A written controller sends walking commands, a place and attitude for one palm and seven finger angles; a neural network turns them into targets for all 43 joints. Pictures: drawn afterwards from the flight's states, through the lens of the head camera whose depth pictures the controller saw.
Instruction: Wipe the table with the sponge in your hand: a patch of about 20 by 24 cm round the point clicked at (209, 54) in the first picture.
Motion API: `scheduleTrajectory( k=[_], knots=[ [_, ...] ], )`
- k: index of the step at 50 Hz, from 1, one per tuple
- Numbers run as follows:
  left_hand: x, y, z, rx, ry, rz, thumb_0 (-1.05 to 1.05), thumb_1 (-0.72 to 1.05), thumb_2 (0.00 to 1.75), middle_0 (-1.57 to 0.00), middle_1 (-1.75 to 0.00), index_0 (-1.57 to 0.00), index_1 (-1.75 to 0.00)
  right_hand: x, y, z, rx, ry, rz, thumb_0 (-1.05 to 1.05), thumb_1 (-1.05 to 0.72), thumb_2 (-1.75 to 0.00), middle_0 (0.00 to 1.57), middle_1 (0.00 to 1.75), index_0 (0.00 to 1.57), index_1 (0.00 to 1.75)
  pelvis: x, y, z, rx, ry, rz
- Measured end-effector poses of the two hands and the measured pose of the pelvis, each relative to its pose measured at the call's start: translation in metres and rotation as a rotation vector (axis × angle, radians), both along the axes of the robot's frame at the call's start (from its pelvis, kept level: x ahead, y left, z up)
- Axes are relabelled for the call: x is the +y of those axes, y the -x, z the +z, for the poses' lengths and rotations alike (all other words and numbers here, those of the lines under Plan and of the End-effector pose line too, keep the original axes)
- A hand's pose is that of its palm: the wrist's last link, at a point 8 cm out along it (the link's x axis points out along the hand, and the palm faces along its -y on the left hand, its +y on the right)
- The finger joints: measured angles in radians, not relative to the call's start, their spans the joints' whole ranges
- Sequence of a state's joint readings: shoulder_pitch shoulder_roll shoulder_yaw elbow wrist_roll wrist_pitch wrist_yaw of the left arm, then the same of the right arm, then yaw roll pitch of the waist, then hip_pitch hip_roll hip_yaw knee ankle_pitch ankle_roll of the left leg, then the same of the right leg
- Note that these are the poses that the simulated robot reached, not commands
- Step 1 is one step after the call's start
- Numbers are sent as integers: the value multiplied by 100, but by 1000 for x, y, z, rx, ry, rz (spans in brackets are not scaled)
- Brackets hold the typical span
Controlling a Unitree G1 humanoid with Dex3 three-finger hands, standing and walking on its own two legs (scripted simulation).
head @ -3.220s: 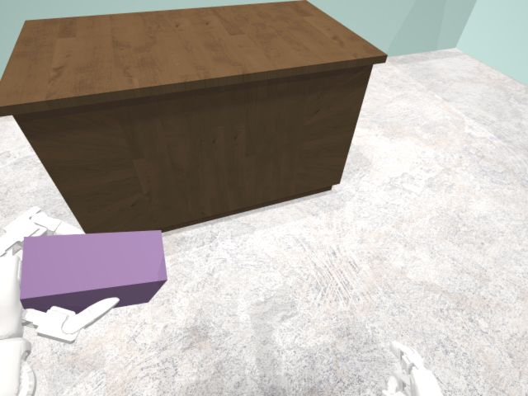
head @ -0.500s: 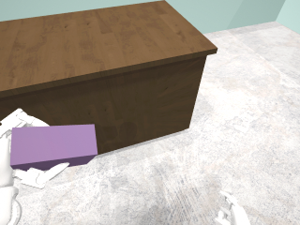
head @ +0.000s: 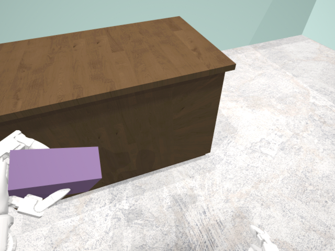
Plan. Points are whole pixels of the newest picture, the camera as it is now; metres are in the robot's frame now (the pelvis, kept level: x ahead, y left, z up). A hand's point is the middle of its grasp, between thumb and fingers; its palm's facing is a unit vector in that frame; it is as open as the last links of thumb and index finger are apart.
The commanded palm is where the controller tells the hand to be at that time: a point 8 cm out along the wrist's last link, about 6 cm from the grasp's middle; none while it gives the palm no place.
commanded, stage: take the last steps up to it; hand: left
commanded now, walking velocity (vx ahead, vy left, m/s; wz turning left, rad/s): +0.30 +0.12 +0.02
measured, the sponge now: (69, 173) +0.23 +0.20 +0.15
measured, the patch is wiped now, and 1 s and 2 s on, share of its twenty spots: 0.00 0.00 0.00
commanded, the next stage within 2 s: come to a stop and stand still in 1.72 s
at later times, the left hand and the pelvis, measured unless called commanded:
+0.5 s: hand (47, 128) +0.31 +0.27 +0.18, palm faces +0.42 -0.81 -0.41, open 9.9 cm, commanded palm +0.25 +0.31 +0.19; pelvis +0.08 +0.03 +0.00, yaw -1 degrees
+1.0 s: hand (74, 99) +0.40 +0.25 +0.18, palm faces +0.37 -0.81 -0.45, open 9.9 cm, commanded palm +0.35 +0.30 +0.19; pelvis +0.19 +0.02 +0.01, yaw +0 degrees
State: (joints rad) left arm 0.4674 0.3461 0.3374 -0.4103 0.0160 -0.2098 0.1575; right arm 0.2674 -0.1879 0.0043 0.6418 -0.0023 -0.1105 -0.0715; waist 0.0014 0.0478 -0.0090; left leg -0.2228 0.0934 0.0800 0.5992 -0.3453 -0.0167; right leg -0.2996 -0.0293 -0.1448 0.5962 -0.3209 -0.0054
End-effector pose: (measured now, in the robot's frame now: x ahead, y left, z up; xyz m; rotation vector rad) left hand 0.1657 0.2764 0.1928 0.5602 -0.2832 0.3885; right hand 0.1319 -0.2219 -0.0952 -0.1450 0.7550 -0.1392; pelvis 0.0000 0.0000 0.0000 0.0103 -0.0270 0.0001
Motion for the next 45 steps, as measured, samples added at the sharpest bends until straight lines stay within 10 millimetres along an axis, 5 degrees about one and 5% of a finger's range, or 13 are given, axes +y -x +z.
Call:
scheduleTrajectory(
  k=[8,17,26,34,39,45],
  knots=[
    [-18,-26,0,28,29,-45,0,-48,99,-78,-133,-77,-133,-19,-19,-1,90,8,5,2,-90,-90,20,30,20,30,-10,-13,9,14,-12,11],
    [0,-53,10,48,-6,-42,0,-48,99,-78,-133,-77,-133,-28,-49,21,86,90,-15,1,-91,-90,20,30,20,30,5,-47,18,34,-35,2],
    [32,-110,4,-77,19,-60,0,-48,99,-78,-133,-77,-133,11,-105,21,-15,75,-46,1,-91,-90,20,30,20,30,31,-88,1,12,-20,-14],
    [9,-137,16,-35,-25,-95,0,-48,99,-78,-133,-77,-133,43,-137,10,-21,-55,7,1,-90,-90,20,30,20,30,22,-124,5,27,-1,-27],
    [2,-155,11,-30,-47,-53,0,-48,99,-78,-133,-77,-133,29,-156,-16,52,-56,35,1,-90,-90,21,30,21,30,11,-144,-5,12,0,-3],
    [8,-179,3,27,24,-18,0,-48,99,-78,-133,-77,-133,-2,-175,-2,117,23,13,2,-90,-90,20,30,20,30,12,-167,9,23,-21,3]
  ],
)
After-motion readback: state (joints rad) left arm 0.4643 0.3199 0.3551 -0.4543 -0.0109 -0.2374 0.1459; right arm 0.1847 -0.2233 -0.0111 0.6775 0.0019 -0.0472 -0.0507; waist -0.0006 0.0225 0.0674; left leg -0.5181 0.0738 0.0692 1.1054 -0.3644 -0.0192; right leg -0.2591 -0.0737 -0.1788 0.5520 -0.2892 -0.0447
